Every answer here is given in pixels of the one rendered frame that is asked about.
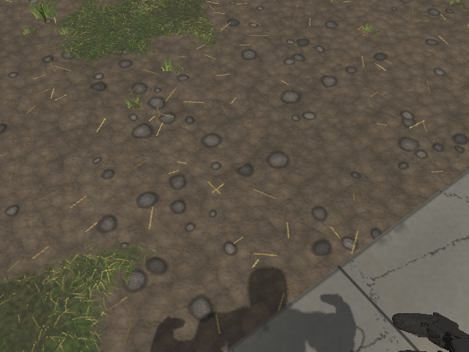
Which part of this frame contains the right robot hand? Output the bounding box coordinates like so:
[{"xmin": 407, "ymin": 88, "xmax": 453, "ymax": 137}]
[{"xmin": 392, "ymin": 312, "xmax": 469, "ymax": 352}]

